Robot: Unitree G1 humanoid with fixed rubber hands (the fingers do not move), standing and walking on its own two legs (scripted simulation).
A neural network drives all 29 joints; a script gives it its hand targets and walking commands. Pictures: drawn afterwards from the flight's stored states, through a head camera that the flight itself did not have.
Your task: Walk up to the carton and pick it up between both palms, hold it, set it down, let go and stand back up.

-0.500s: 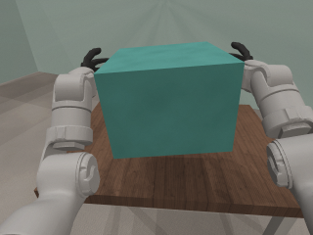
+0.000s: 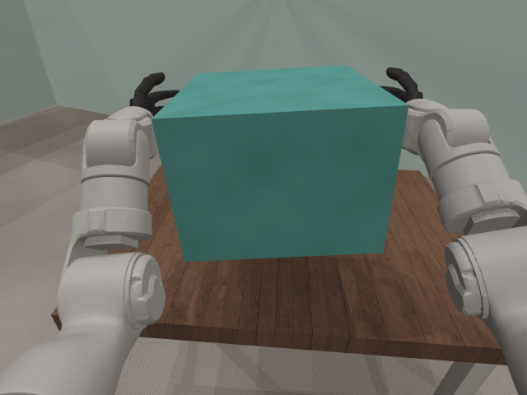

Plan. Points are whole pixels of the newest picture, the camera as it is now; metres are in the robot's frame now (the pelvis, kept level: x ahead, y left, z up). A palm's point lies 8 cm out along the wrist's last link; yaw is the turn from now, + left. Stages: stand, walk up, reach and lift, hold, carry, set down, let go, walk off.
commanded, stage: hold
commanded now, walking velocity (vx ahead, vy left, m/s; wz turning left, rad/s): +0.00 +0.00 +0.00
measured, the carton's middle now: (276, 149) +0.41 +0.00 +0.27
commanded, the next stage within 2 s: none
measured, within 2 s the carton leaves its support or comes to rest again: neither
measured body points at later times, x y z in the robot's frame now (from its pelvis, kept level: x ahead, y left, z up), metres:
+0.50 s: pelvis +0.00 +0.00 +0.00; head -0.10 +0.02 +0.44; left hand +0.39 +0.18 +0.32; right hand +0.38 -0.18 +0.33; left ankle +0.01 +0.13 -0.75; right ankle +0.00 -0.12 -0.75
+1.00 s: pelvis +0.00 +0.00 +0.00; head -0.10 +0.02 +0.44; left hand +0.38 +0.18 +0.33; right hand +0.38 -0.18 +0.34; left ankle +0.01 +0.13 -0.75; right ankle +0.00 -0.12 -0.75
